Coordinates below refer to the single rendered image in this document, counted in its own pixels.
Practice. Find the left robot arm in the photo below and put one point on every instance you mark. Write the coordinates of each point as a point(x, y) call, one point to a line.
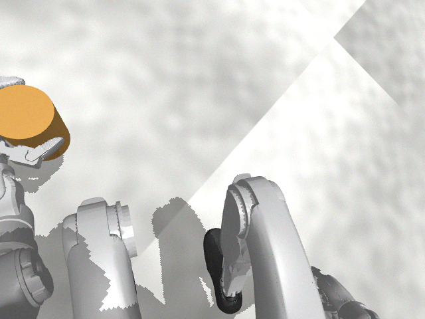
point(25, 282)

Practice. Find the right robot arm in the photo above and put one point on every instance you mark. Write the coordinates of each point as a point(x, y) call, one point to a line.
point(356, 310)

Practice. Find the left robot hand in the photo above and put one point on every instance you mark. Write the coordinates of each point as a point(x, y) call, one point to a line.
point(24, 155)

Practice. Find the right robot hand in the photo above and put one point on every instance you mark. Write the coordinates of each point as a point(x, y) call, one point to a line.
point(332, 293)

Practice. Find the can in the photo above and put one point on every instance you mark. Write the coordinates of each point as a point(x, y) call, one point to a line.
point(29, 118)

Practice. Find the right robot foot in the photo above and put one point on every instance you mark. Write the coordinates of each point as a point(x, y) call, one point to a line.
point(214, 258)

